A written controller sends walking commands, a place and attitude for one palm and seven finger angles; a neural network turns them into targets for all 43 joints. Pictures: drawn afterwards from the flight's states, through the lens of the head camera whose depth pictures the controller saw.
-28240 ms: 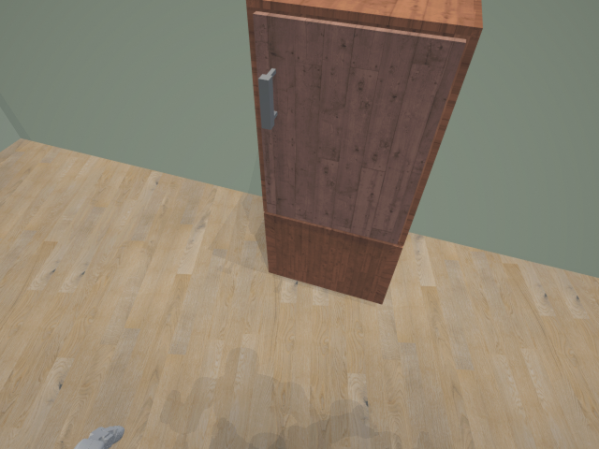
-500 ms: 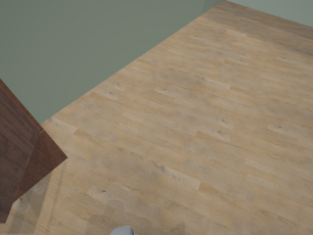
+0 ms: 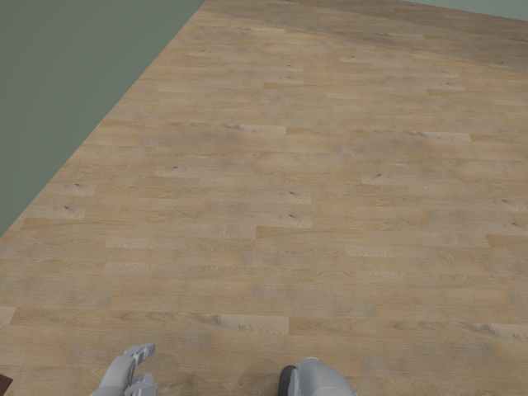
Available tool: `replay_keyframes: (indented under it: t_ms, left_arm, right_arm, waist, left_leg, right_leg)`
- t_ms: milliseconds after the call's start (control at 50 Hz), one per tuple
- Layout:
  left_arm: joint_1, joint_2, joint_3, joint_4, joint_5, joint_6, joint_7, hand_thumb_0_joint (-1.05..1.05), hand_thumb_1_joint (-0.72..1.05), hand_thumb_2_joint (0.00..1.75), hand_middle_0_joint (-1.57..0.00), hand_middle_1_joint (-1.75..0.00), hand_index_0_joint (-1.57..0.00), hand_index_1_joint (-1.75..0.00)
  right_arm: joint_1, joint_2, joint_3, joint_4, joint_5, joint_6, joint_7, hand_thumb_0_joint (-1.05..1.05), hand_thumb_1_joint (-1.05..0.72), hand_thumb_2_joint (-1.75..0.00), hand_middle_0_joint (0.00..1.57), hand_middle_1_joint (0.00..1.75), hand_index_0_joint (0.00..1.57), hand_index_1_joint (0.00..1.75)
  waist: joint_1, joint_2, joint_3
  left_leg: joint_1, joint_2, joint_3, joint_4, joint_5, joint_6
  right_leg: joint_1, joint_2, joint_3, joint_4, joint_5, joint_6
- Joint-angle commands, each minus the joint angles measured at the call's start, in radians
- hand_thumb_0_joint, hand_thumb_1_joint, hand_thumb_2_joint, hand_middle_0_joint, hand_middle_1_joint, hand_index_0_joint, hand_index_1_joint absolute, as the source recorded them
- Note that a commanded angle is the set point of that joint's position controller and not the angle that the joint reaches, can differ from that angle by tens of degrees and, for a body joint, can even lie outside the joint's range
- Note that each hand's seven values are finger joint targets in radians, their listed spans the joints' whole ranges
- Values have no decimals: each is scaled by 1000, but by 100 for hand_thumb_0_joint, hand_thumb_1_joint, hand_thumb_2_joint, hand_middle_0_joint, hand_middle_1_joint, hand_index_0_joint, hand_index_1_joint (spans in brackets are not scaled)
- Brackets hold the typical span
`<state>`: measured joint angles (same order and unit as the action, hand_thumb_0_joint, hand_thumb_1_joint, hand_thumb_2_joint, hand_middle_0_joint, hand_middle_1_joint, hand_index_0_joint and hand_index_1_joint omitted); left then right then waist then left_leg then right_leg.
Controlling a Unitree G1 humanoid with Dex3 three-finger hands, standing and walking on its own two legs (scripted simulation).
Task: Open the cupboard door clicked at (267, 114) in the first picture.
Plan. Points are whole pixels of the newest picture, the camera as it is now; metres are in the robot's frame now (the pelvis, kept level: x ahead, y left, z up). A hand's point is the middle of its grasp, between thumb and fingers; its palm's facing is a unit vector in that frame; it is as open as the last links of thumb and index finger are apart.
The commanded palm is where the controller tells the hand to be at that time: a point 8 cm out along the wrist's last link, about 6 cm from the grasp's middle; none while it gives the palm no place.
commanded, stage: walk to a spot facing it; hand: left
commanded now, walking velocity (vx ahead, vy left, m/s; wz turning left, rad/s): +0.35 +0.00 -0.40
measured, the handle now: out of the picture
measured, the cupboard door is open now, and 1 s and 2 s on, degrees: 43 43 43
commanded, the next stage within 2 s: turn to face it in 0.64 s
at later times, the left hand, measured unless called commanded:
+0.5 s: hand (183, 346) +0.21 +0.14 -0.15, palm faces -0.04 -0.98 -0.21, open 7.3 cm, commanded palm none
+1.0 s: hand (228, 167) +0.62 +0.09 -0.15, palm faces -0.21 -0.95 -0.24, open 7.3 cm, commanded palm none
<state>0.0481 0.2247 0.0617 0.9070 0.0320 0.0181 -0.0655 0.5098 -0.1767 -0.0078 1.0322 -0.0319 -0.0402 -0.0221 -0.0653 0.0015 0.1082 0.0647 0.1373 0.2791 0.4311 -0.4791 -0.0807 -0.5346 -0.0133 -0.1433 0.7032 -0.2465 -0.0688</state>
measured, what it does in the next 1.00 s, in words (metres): walks ahead: right foot, then left foot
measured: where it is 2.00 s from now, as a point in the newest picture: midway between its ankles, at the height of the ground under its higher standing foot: (291, 287)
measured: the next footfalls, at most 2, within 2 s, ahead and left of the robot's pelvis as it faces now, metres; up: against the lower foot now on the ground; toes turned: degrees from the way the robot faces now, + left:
right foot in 0.02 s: +0.14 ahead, -0.09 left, +0.00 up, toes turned -8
left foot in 0.58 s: +0.44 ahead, +0.05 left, +0.00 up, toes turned -4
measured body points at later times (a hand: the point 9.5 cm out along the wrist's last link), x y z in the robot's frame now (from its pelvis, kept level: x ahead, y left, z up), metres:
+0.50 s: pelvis +0.24 -0.04 +0.01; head +0.28 -0.04 +0.46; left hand +0.22 +0.19 -0.14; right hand +0.36 -0.27 -0.13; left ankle +0.38 +0.08 -0.68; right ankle +0.10 -0.08 -0.72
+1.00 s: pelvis +0.46 -0.08 +0.01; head +0.49 -0.09 +0.45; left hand +0.63 +0.14 -0.13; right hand +0.31 -0.27 -0.14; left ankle +0.41 +0.05 -0.72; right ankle +0.50 -0.21 -0.72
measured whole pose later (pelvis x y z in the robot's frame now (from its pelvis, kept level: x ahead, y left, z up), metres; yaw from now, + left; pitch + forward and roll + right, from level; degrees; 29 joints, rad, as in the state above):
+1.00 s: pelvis +0.46 -0.08 +0.01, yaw -10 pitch +1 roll +1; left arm 0.11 0.21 0.05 0.98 0.03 -0.04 0.00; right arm 0.47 -0.15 -0.01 1.14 -0.01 -0.01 -0.01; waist -0.06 -0.01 0.05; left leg -0.16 0.04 0.10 0.57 -0.41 -0.02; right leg -0.39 -0.08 -0.10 0.59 -0.18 0.00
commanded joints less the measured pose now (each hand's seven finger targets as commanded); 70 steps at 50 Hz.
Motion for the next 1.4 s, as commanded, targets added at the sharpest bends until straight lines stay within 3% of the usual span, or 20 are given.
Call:
replay_keyframes:
  t_ms: [0, 20, 80, 160, 420, 480, 520, 540, 560, 580, 640, 760, 920, 980, 1000, 1100, 1240, 1260, 1300, 1380]
  left_arm:
    - [480, 257, 80, 59, -1, -60, 36, 0, 90, 90, -20, -30, -20, -30]
    - [467, 305, 82, 62, -31, -53, 50, 0, 90, 90, -20, -30, -20, -30]
    - [229, 161, 37, 9, -30, -58, 68, 0, 90, 90, -20, -30, -20, -30]
    - [189, 106, 22, 17, -17, -90, 67, 0, 90, 90, -20, -30, -20, -30]
    - [431, 62, -2, 148, -20, -113, 86, 0, 90, 90, -20, -30, -20, -30]
    - [428, 88, 2, 159, -16, -115, 91, 0, 90, 90, -20, -30, -20, -30]
    - [388, 97, 6, 157, -22, -118, 91, 0, 90, 90, -20, -30, -20, -30]
    - [390, 71, 6, 143, -29, -119, 86, 0, 90, 90, -20, -30, -20, -30]
    - [446, 17, -9, 124, -45, -121, 72, 0, 90, 90, -20, -30, -20, -30]
    - [381, 41, -4, 109, -33, -119, 80, 0, 90, 90, -20, -30, -20, -30]
    - [298, -4, 5, 102, -4, -85, 60, 0, 90, 90, -20, -30, -20, -30]
    - [320, -76, -5, 107, -4, -41, 46, 0, 90, 90, -20, -30, -20, -30]
    - [215, 21, -4, 79, -12, -54, 62, 0, 90, 90, -20, -30, -20, -30]
    - [389, 208, 36, 112, -14, -66, 86, 0, 90, 90, -20, -30, -20, -30]
    - [354, 192, 29, 95, -16, -63, 97, 0, 90, 90, -20, -30, -20, -30]
    - [121, 108, 19, 11, -8, -40, 106, 0, 90, 90, -20, -30, -20, -30]
    - [105, 120, 46, -16, -5, -26, 92, 0, 90, 90, -20, -30, -20, -30]
    - [101, 107, 44, -28, -13, -18, 89, 0, 90, 90, -20, -30, -20, -30]
    - [47, 28, 20, -99, -17, -1, 84, 0, 90, 90, -20, -30, -20, -30]
    - [53, 61, 35, -68, -2, 0, 73, 0, 90, 90, -20, -30, -20, -30]
  right_arm:
    - [-63, -126, -35, -120, 42, -31, 3, 0, -90, -90, 20, 30, 20, 30]
    - [-141, -126, -37, -149, 44, -29, 0, 0, -90, -90, 20, 30, 20, 30]
    - [-203, -103, -49, -121, 22, -11, 4, 0, -90, -90, 20, 30, 20, 30]
    - [-97, -58, -46, -64, 6, 23, 14, 0, -90, -90, 20, 30, 20, 30]
    - [-517, -54, -46, -162, 18, 3, 45, 0, -90, -90, 20, 30, 20, 30]
    - [-473, -55, -47, -141, 13, -8, 40, 0, -90, -90, 20, 30, 20, 30]
    - [-223, -105, -61, -59, 4, -17, 21, 0, -90, -90, 20, 30, 20, 30]
    - [-62, -194, -83, -17, -9, -21, 13, 0, -90, -90, 20, 30, 20, 30]
    - [39, -271, -96, -3, -17, -26, 5, 0, -90, -90, 20, 30, 20, 30]
    - [-9, -250, -87, -16, 1, -13, 1, 0, -90, -90, 20, 30, 20, 30]
    - [-198, -104, -49, -56, 3, -32, -1, 0, -90, -90, 20, 30, 20, 30]
    - [-150, -88, -38, -10, 10, -50, -8, 0, -90, -90, 20, 30, 20, 30]
    - [-100, -112, -33, 24, 17, -1, -5, 0, -90, -90, 20, 30, 20, 30]
    - [-58, -62, -38, -5, 31, 19, 0, 0, -90, -90, 20, 30, 20, 30]
    - [-89, -52, -39, -16, 34, 29, -3, 0, -90, -90, 20, 30, 20, 30]
    - [-134, -18, -43, -30, 24, 74, 24, 0, -90, -90, 20, 30, 20, 30]
    - [-165, -49, -63, -89, 14, 76, 40, 0, -90, -90, 20, 30, 20, 30]
    - [-113, -90, -75, -87, 11, 67, 41, 0, -90, -90, 20, 30, 20, 30]
    - [-53, -284, -118, -100, -4, 56, 20, 0, -90, -90, 20, 30, 20, 30]
    - [-240, -233, -101, -157, 2, 41, 1, 0, -90, -90, 20, 30, 20, 30]
  waist:
    - [272, -198, -385]
    - [249, -252, -373]
    - [110, -40, -77]
    - [20, -68, -116]
    - [114, -122, -10]
    - [71, -109, -50]
    - [-48, -82, -158]
    - [-101, 59, -262]
    - [-88, 269, -396]
    - [-64, 167, -334]
    - [41, 110, 14]
    - [95, 118, -103]
    - [94, 103, -102]
    - [154, -238, -284]
    - [152, -243, -260]
    - [44, -181, -148]
    - [21, -116, -114]
    - [-10, -2, -148]
    - [-61, 412, -169]
    - [26, 229, -150]
  left_leg:
    - [-626, -43, -17, 813, 150, 28]
    - [-770, -83, -181, 1040, -136, 39]
    - [-698, 41, -287, 927, 119, 41]
    - [-581, 26, -255, 703, 185, 27]
    - [-766, -52, -199, 357, 292, 55]
    - [-572, -134, -130, 218, 221, 91]
    - [-188, -153, -141, 100, 349, 134]
    - [82, 33, -376, 97, 420, 204]
    - [275, 335, -754, 1, 543, 346]
    - [166, 380, -810, -94, 523, 377]
    - [-314, 258, -541, -230, 218, 248]
    - [-285, 111, -174, -175, 768, 205]
    - [-356, 55, -277, 15, 646, 152]
    - [-603, -124, -170, 573, -211, 37]
    - [-619, -86, -246, 716, -229, 42]
    - [-533, -29, -224, 659, -28, 27]
    - [-356, -79, -128, 225, 181, 31]
    - [-260, -61, -181, 90, 280, 43]
    - [-203, 316, -765, -124, 623, 275]
    - [-292, 168, -568, -105, 467, 222]
  right_leg:
    - [944, -306, 552, -218, 66, -204]
    - [899, -417, 794, -371, 127, -245]
    - [400, -314, 494, -446, 120, -160]
    - [306, -202, 291, -460, 283, -123]
    - [641, -200, 309, -433, 704, -82]
    - [636, -193, 275, -308, 993, -77]
    - [473, -147, 227, -55, 978, -33]
    - [240, -64, 195, 189, 613, 3]
    - [23, 70, 120, 569, -191, 27]
    - [-36, 26, 203, 709, -271, 10]
    - [-85, -77, 196, 686, -89, 36]
    - [38, -83, 113, 292, 39, 73]
    - [379, -35, 33, -178, 219, 85]
    - [699, -515, 369, -267, 829, -143]
    - [624, -516, 369, -299, 728, -174]
    - [309, -375, 66, -350, 390, -43]
    - [221, -342, -50, -207, 93, 24]
    - [175, -316, -76, -79, 23, 56]
    - [-113, -92, 8, 379, -469, 155]
    - [-131, -102, 152, 547, -164, 149]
